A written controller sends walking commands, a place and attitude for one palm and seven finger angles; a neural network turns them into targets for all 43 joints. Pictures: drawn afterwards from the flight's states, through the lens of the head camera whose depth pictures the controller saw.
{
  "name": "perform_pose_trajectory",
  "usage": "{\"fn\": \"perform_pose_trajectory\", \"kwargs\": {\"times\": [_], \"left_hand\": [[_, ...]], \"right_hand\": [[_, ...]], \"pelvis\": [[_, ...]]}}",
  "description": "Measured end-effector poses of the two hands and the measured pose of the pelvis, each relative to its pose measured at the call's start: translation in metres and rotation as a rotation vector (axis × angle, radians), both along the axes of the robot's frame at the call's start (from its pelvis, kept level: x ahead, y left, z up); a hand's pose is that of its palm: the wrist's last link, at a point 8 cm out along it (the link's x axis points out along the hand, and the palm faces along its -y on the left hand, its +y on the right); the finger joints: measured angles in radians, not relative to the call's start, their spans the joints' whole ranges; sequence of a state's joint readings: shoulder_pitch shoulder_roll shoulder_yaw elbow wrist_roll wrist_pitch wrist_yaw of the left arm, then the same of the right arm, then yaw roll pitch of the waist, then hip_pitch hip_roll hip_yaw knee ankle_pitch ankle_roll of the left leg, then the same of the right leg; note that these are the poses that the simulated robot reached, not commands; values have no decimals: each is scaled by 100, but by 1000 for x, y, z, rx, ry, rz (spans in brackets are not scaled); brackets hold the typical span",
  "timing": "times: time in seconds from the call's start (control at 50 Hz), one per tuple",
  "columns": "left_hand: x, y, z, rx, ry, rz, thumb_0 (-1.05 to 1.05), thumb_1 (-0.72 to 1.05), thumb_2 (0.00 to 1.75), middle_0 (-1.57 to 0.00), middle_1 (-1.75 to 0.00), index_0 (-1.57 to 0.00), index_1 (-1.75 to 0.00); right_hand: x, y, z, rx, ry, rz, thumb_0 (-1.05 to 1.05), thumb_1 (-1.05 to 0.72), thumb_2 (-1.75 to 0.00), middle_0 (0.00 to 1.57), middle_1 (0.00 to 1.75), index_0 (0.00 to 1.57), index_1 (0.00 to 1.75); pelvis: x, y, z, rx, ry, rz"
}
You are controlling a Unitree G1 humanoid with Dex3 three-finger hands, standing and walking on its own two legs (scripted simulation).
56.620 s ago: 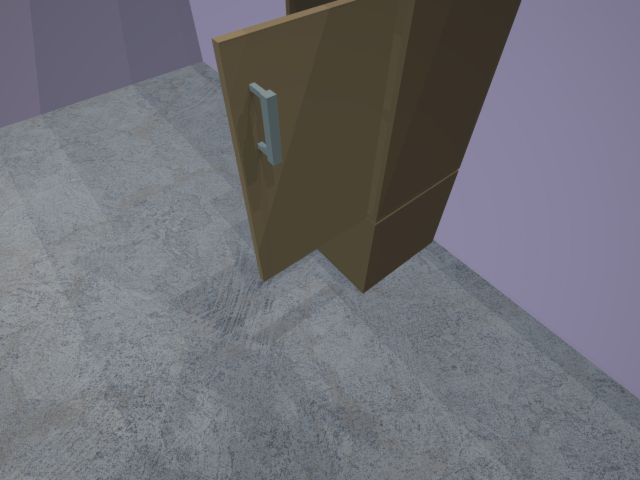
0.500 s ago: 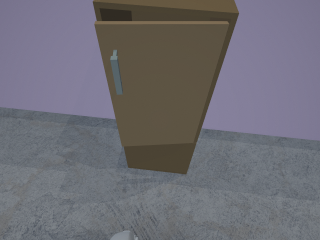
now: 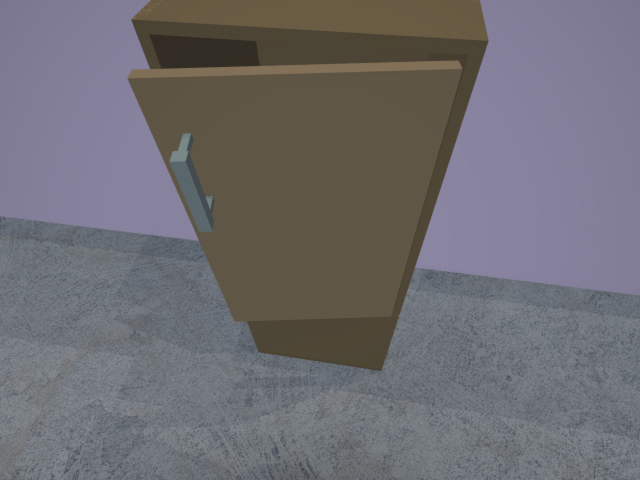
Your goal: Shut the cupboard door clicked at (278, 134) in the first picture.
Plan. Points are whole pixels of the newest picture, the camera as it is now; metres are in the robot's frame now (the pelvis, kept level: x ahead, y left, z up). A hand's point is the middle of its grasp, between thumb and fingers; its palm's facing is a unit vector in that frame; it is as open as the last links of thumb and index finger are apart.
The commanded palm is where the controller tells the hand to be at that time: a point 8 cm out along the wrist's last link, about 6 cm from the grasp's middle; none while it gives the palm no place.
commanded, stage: come to a stop and stand still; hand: left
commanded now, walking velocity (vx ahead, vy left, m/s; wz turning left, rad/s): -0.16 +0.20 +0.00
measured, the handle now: (196, 184) +0.44 +0.19 +0.12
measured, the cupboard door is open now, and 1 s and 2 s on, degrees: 11 11 11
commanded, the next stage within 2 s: look again from close up in 0.94 s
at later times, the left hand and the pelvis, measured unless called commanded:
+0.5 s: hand out of the picture +0.00 +0.22 -0.17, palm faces +0.02 -0.97 -0.22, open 7.4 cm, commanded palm none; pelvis -0.02 +0.03 +0.00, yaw -1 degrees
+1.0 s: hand out of the picture -0.05 +0.15 -0.17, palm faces +0.01 -0.99 -0.14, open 7.4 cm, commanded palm none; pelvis -0.03 +0.00 +0.01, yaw +0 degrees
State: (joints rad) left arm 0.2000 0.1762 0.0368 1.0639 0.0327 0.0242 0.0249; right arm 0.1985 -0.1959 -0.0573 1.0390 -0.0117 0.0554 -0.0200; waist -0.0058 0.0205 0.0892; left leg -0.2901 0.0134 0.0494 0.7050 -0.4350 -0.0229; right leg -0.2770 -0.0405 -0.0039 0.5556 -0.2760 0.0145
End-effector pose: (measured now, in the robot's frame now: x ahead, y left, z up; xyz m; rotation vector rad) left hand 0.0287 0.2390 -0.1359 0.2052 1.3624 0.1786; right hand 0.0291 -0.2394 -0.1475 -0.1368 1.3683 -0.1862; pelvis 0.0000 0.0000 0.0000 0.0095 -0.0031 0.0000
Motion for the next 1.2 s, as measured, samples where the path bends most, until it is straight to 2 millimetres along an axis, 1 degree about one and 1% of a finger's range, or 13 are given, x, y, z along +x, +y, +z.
{"fn": "perform_pose_trajectory", "kwargs": {"times": [0.1, 0.18, 0.26, 0.32, 0.4, 0.44, 0.52, 0.64, 0.82, 0.94, 1.06, 1.12, 1.2], "left_hand": [[16, 4, 4, 2, -52, 13, 0, 91, 90, -20, -30, -20, -30], [16, 19, -3, -9, -76, 25, 0, 90, 90, -20, -30, -20, -30], [11, 36, -14, -22, -75, 40, 0, 90, 90, -20, -30, -20, -30], [3, 42, -12, -25, -55, 35, 0, 90, 90, -20, -29, -20, -30], [-11, 42, -7, -34, -28, 32, 0, 91, 90, -20, -29, -20, -30], [-18, 39, -5, -35, -13, 27, 0, 91, 90, -20, -29, -20, -30], [-34, 29, -4, -25, 15, 12, 0, 91, 90, -20, -29, -20, -30], [-55, 7, 3, -39, 46, -2, 0, 91, 90, -20, -29, -20, -30], [-70, -25, -4, -91, 66, 6, 1, 91, 90, -20, -29, -20, -30], [-77, -34, -5, -107, 84, 19, 1, 91, 90, -20, -29, -20, -30], [-78, -36, -4, -99, 83, 22, 0, 91, 90, -20, -29, -20, -30], [-77, -31, -4, -87, 57, 1, 0, 91, 90, -20, -30, -20, -30], [-70, -15, -4, -64, 33, -10, 0, 90, 90, -20, -30, -20, -30]], "right_hand": [[12, -6, 11, -34, -2, 29, 1, -91, -90, 20, 29, 20, 30], [24, 0, 20, -69, -47, 55, 1, -91, -90, 20, 29, 20, 30], [26, 13, 24, -95, -90, 79, 1, -91, -90, 20, 29, 20, 30], [23, 28, 29, -85, -108, 88, 1, -91, -90, 20, 29, 20, 30], [16, 44, 27, -46, -111, 89, 1, -90, -90, 20, 29, 20, 30], [11, 47, 23, -30, -110, 73, 1, -91, -90, 20, 29, 20, 30], [-4, 41, 13, -7, -95, 32, 0, -92, -90, 20, 29, 21, 30], [-39, 29, 10, 9, -32, -6, 1, -92, -90, 20, 29, 20, 30], [-94, 23, 14, 15, 101, -24, 1, -91, -90, 20, 29, 20, 30], [-113, 27, 15, 26, 155, -35, 1, -91, -90, 20, 29, 20, 30], [-111, 35, 13, 45, 152, -32, 1, -90, -90, 20, 29, 20, 30], [-97, 39, 5, 51, 99, -24, 1, -90, -90, 20, 29, 20, 30], [-78, 46, 0, 50, 22, -9, 2, -92, -90, 20, 29, 20, 30]], "pelvis": [[-2, 5, 6, 15, 10, 6], [-8, 17, 4, 12, 5, 12], [-12, 30, -1, -1, -18, 7], [-13, 33, 3, -7, -23, -3], [-16, 34, 7, -11, -19, -4], [-19, 33, 7, -9, -17, -8], [-24, 26, 4, 4, -14, -23], [-30, 17, 9, -8, -23, -18], [-34, 4, 12, -10, -33, -13], [-33, 1, 12, -11, -29, -10], [-31, 1, 11, -15, -22, -10], [-33, 8, 6, -37, -14, -22], [-33, 18, 3, -28, -18, -18]]}}
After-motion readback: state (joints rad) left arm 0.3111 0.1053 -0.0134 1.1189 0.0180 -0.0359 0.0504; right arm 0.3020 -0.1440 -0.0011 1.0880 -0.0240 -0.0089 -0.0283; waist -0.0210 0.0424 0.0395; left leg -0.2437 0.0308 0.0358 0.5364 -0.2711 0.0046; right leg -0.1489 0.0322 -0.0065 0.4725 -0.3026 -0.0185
